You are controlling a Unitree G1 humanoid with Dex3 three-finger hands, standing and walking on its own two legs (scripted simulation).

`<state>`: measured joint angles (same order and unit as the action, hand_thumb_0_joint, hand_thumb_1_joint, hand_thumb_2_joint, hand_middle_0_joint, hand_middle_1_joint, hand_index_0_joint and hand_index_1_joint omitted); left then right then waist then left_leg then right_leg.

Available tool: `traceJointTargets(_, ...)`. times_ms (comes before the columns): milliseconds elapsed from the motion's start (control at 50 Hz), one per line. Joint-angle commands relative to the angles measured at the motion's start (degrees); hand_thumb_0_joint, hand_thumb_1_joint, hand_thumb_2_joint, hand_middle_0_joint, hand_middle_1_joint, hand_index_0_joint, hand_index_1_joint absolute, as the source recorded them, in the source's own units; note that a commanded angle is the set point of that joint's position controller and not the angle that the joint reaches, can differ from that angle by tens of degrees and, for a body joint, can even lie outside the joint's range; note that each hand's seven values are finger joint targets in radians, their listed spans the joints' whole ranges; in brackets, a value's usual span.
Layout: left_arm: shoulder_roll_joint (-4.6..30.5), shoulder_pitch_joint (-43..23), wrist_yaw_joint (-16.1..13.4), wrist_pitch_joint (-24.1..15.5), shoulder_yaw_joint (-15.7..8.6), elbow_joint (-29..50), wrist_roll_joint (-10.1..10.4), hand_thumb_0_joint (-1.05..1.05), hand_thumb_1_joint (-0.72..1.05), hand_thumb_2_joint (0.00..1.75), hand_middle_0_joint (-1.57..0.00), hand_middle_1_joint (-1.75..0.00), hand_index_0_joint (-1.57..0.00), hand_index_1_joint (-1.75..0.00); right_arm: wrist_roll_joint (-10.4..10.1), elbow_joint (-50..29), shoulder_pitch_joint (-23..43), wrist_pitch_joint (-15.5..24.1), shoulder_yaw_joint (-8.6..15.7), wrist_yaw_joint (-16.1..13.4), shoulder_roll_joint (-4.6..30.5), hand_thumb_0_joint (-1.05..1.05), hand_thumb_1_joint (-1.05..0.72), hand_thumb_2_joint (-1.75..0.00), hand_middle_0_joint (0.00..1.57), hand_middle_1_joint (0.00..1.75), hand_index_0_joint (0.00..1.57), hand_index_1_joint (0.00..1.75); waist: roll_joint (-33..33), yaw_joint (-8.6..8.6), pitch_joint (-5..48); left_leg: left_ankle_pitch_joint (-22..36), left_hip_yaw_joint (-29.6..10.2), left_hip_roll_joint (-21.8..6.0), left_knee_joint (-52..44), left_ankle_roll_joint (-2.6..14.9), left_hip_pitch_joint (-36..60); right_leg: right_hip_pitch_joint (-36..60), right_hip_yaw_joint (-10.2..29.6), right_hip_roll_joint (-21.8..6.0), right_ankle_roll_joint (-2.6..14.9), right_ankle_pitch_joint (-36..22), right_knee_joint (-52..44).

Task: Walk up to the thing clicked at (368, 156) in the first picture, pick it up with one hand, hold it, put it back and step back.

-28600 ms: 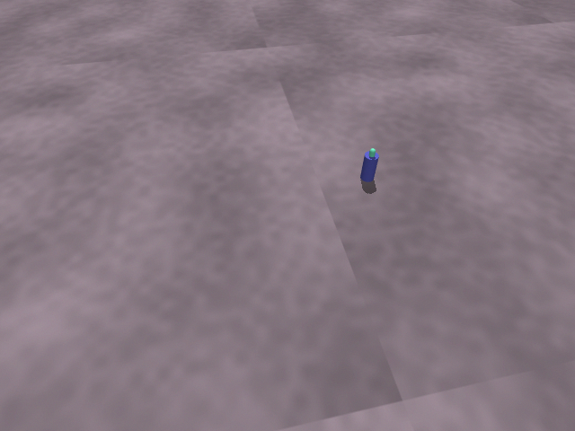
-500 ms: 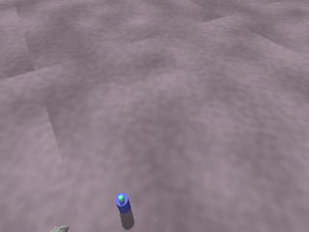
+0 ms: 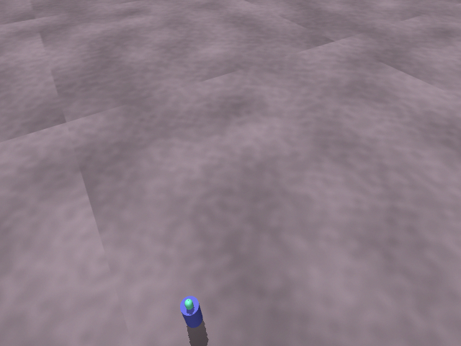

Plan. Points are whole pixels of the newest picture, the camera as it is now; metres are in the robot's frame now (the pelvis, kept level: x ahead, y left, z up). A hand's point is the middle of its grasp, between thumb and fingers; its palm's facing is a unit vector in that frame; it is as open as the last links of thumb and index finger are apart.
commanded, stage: stand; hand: left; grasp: from the side
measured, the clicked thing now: (191, 310) +0.40 +0.20 -0.68
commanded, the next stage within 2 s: step back in 1.40 s
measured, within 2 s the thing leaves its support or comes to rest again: neither
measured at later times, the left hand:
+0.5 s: hand out of the picture +0.06 +0.24 -0.16, palm faces -0.03 -0.94 -0.34, open 7.4 cm
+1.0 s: hand out of the picture +0.08 +0.24 -0.16, palm faces -0.03 -0.94 -0.34, open 7.4 cm
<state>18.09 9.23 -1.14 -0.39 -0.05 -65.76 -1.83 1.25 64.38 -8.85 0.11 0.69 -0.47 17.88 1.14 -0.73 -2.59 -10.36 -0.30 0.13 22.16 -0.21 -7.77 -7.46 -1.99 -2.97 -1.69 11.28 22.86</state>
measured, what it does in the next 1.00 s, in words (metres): stands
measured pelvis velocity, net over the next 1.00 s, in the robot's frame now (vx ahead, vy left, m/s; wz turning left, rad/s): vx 0.01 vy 0.00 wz -0.01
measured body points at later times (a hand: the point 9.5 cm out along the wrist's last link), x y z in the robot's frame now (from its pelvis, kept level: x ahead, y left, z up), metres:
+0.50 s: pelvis +0.00 +0.00 +0.00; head +0.01 -0.01 +0.45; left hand +0.06 +0.29 -0.14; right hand +0.05 -0.30 -0.14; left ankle +0.02 +0.12 -0.74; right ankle +0.02 -0.14 -0.74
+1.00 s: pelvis +0.01 +0.00 +0.00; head +0.02 -0.01 +0.45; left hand +0.08 +0.29 -0.13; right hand +0.08 -0.30 -0.13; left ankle +0.02 +0.12 -0.74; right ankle +0.02 -0.14 -0.74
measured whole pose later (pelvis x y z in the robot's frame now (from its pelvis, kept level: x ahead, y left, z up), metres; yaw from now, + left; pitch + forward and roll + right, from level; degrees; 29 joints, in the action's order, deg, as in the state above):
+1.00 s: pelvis +0.01 +0.00 +0.00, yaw -1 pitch -2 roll +0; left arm 18.8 6.5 -0.3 -0.5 -0.3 -66.9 -1.2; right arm 0.7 66.0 -6.7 0.6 0.1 -0.1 19.4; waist 0.4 -0.1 -2.5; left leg -9.7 0.2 -0.5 18.7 -0.5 -6.6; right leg -6.4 -1.6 -2.3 -1.5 10.2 19.1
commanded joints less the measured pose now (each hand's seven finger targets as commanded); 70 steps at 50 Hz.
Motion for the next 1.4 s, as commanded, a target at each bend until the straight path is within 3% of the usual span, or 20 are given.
traceJointTargets(0,12.1,-2.6,-0.6,-1.5,-2.3,2.4,0.3,0.0,0.9,0.9,-0.2,-0.3,-0.2,-0.3,0.1,-2.7,2.4,0.9,2.3,-0.5,11.0,0.0,-0.9,-0.9,0.2,0.3,0.2,0.3,-2.2,0.14,0.2,-1.6,-5.4,-5.6,-5.8,1.21,-1.6,-0.9,5.1,-4.2,2.07,1.8,-6.5)
traceJointTargets(200,12.3,-3.8,-0.3,-1.3,-2.2,1.8,0.5,0.0,0.9,0.9,-0.2,-0.3,-0.2,-0.3,0.1,-2.0,2.6,0.8,1.8,-0.4,11.5,0.0,-0.9,-0.9,0.2,0.3,0.2,0.3,-0.6,0.26,0.0,-2.4,-5.2,-5.7,-6.4,1.15,-3.1,-0.4,5.3,-4.2,2.03,2.2,-7.2)
traceJointTargets(300,12.9,-3.9,-0.1,-1.1,-2.3,1.7,0.5,0.0,0.9,0.9,-0.2,-0.3,-0.2,-0.3,0.0,-1.9,2.4,0.7,1.9,-0.3,12.2,0.0,-0.9,-0.9,0.2,0.3,0.2,0.3,-0.7,0.35,-0.6,-5.5,-5.5,-5.8,-6.8,1.18,-4.3,-1.1,5.5,-4.2,2.02,5.4,-7.4)
traceJointTargets(380,12.7,-3.8,-0.1,-1.3,-2.3,1.6,0.5,0.0,0.9,0.9,-0.2,-0.3,-0.2,-0.3,-0.2,-1.9,2.8,0.9,1.6,-0.3,12.3,0.0,-0.9,-0.9,0.2,0.3,0.2,0.3,-0.9,0.28,1.1,-2.2,-5.5,-6.1,-6.3,1.31,-2.8,-0.1,5.2,-4.3,2.08,1.4,-6.9)
traceJointTargets(480,12.6,-4.5,-0.1,-1.5,-2.2,1.7,0.9,0.0,0.9,0.9,-0.2,-0.3,-0.2,-0.3,-0.2,-1.6,2.7,1.4,1.4,-0.5,12.5,0.0,-0.9,-0.9,0.2,0.3,0.2,0.3,-0.8,0.35,3.6,6.4,-5.1,-6.9,-5.7,1.37,-0.5,2.4,5.3,-5.1,2.19,-7.2,-6.0)
traceJointTargets(560,12.3,-4.7,-0.1,-1.5,-2.1,1.4,0.9,0.0,0.9,0.9,-0.2,-0.3,-0.2,-0.3,-0.4,-1.4,3.0,1.5,1.3,-0.5,12.6,0.0,-0.9,-0.9,0.2,0.3,0.2,0.3,-1.5,0.47,3.6,8.5,-5.0,-7.2,-5.6,1.23,0.6,2.7,4.8,-4.9,1.92,-8.7,-6.1)
traceJointTargets(680,12.5,-5.0,0.2,-1.1,-2.2,1.4,1.0,0.0,0.9,0.9,-0.2,-0.3,-0.2,-0.3,-0.3,-1.1,3.4,1.3,1.4,-0.5,12.9,0.0,-0.9,-0.9,0.2,0.3,0.2,0.3,-1.0,0.55,1.4,2.4,-4.7,-6.8,-7.6,0.7,-1.1,1.4,4.8,-4.5,2.02,-3.3,-7.1)
traceJointTargets(800,12.7,-5.2,0.2,-1.4,-2.4,2.0,0.9,0.0,0.9,0.9,-0.2,-0.3,-0.2,-0.3,-0.3,-1.4,4.2,1.5,1.6,-0.4,13.0,0.0,-0.9,-0.9,0.2,0.3,0.2,0.3,-1.5,0.54,1.9,4.9,-4.6,-7.1,-7.2,0.88,0.4,1.0,5.1,-4.8,2.03,-5.2,-7.4)
traceJointTargets(860,12.9,-5.2,0.3,-1.1,-2.5,1.9,0.9,0.0,0.9,0.9,-0.2,-0.3,-0.2,-0.3,-0.2,-1.2,3.9,1.4,1.6,-0.4,13.0,0.0,-0.9,-0.9,0.2,0.3,0.2,0.3,-0.2,0.78,1.1,-0.9,-4.7,-6.8,-8.2,0.75,-1.6,1.1,5.2,-4.6,2.17,-1.8,-7.4)
traceJointTargets(1020,12.6,-5.0,0.2,-1.5,-2.5,2.3,1.1,0.0,0.9,0.9,-0.2,-0.3,-0.2,-0.3,-0.4,-1.5,4.8,1.8,1.7,-0.4,13.3,0.0,-0.9,-0.9,0.2,0.3,0.2,0.3,-0.5,0.6,4.5,10.1,-4.4,-7.5,-6.3,1.01,1.9,3.2,5.0,-5.2,2.28,-10.4,-6.4)
traceJointTargets(1220,12.9,-4.7,0.3,-1.2,-2.4,2.2,1.0,0.0,0.9,0.9,-0.2,-0.3,-0.2,-0.3,-0.4,-1.3,4.5,1.3,1.4,-0.2,13.3,0.0,-0.9,-0.9,0.2,0.3,0.2,0.3,-1.0,0.75,2.3,4.1,-4.7,-7.2,-7.8,0.75,0.5,1.7,4.9,-4.8,2.09,-4.7,-7.7)
traceJointTargets(1360,13.1,-4.8,0.3,-1.4,-2.7,2.8,1.2,0.0,0.9,0.9,-0.2,-0.3,-0.2,-0.3,-0.4,-1.7,4.8,1.7,1.5,-0.4,13.6,0.0,-0.9,-0.9,0.2,0.3,0.2,0.3,-0.7,0.55,4.4,10.3,-4.3,-7.6,-6.6,0.94,2.0,3.4,5.0,-5.3,2.46,-10.5,-6.5)
traceJointTargets(1380,17.1,-4.5,0.2,-0.9,-5.1,4.6,2.5,0.0,0.9,0.9,-0.2,-0.3,-0.2,-0.3,-1.0,-2.9,6.1,0.6,2.8,0.0,16.8,0.0,-0.9,-0.9,0.2,0.3,0.2,0.3,-1.2,0.44,-1.1,18.6,-4.9,-6.6,-0.5,2.48,-1.7,-1.4,5.7,-4.3,2.81,-19.1,-1.5)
